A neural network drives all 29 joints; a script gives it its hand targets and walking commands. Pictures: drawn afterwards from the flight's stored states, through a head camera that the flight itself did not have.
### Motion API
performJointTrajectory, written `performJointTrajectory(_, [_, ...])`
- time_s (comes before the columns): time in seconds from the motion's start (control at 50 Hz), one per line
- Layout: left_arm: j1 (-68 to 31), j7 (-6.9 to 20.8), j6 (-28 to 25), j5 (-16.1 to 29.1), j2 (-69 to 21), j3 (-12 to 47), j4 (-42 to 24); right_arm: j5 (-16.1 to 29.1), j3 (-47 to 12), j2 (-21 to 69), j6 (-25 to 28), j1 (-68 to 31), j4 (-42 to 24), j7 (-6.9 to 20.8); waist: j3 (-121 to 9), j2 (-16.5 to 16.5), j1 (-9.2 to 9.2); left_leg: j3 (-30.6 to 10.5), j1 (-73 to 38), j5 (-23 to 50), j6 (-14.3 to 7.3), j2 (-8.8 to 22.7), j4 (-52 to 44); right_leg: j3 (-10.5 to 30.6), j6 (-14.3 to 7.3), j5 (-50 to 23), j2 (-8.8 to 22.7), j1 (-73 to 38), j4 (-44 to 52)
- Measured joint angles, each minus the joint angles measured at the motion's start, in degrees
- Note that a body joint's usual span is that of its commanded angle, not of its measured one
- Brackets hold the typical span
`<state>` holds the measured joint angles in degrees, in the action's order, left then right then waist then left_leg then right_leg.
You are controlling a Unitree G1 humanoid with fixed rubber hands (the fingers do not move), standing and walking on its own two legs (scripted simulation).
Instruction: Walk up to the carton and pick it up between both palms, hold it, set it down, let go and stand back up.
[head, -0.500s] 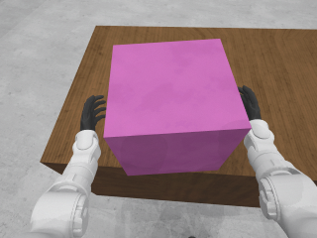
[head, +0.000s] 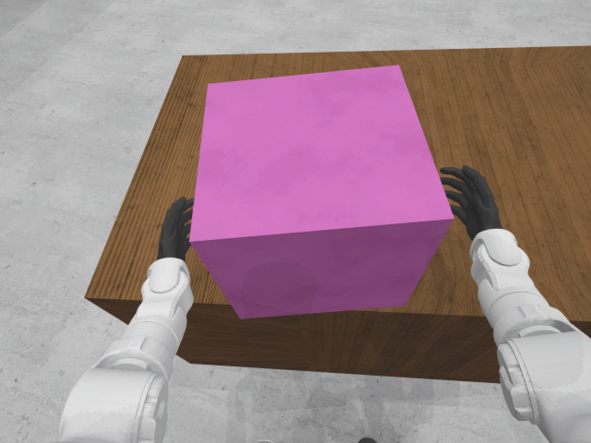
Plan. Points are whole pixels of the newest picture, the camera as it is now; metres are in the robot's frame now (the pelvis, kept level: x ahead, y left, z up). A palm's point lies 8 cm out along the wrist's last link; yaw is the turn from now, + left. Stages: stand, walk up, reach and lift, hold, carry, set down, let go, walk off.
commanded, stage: set down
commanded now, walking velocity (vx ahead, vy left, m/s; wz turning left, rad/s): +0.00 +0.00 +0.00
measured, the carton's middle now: (313, 202) +0.47 +0.03 -0.01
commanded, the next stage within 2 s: none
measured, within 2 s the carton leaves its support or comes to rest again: neither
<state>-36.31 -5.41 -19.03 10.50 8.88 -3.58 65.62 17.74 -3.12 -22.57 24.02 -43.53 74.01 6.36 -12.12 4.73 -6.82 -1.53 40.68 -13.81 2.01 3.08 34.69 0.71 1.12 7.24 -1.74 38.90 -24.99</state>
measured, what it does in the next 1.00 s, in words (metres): stands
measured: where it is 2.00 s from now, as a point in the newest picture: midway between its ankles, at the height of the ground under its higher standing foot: outside the picture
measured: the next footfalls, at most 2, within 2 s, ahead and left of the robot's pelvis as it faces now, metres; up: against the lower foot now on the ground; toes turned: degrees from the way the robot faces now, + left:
none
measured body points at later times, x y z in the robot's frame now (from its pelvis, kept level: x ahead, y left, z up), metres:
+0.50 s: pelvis -0.05 -0.01 -0.01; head -0.01 -0.01 +0.44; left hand +0.29 +0.24 +0.01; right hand +0.35 -0.23 +0.02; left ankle -0.01 +0.13 -0.73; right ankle +0.03 -0.13 -0.73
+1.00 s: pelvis -0.04 -0.01 -0.01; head +0.01 -0.01 +0.44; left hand +0.25 +0.24 -0.03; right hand +0.31 -0.25 -0.02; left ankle -0.01 +0.13 -0.73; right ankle +0.03 -0.13 -0.73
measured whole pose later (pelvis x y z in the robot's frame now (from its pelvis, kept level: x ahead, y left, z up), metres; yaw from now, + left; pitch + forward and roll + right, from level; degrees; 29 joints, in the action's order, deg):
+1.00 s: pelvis -0.04 -0.01 -0.01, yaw +1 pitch +15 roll -1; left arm -12.6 -6.3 -19.8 12.5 11.5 -0.4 46.6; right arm 21.5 -3.8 -22.9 23.5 -17.6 55.9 9.0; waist -10.6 0.5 -4.9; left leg -1.6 38.4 -13.8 1.9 2.6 36.9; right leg 0.7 0.2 8.6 -1.4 39.3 -32.7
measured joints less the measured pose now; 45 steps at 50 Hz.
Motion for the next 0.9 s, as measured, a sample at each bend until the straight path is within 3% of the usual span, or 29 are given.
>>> performJointTrajectory(0.16, [5.76,0.27,-0.63,0.00,0.24,-0.01,-1.84,1.44,-0.67,-0.29,-0.20,4.70,-2.49,0.10,0.00,-0.90,0.41,0.00,-0.61,0.66,-0.15,0.00,-1.03,-0.03,0.00,-1.52,0.00,0.00,-0.06])
performJointTrajectory(0.46, [6.57,-0.84,-0.04,1.80,2.75,2.99,-3.85,2.40,-0.66,-0.29,-6.08,8.06,-3.87,3.54,0.30,-3.58,1.51,-0.04,-1.29,1.22,-0.16,-0.12,1.83,-0.04,-0.36,-1.25,0.02,0.17,-4.65])
performJointTrajectory(0.78, [9.39,-0.87,0.05,1.98,2.72,3.12,-4.64,3.02,-0.65,-0.29,-5.43,15.03,-9.26,2.77,1.27,-4.25,1.62,-0.04,-1.57,0.28,-0.16,-0.21,3.08,-0.03,-0.85,0.67,0.05,0.76,-7.68])
performJointTrajectory(0.9, [17.07,-0.86,-0.48,1.96,2.61,3.14,-12.95,3.46,-0.63,-0.30,-2.68,20.97,-13.88,2.65,1.43,-4.24,1.82,-0.03,-1.67,0.00,-0.15,-0.38,2.81,-0.03,-0.85,1.09,0.23,0.75,-7.68])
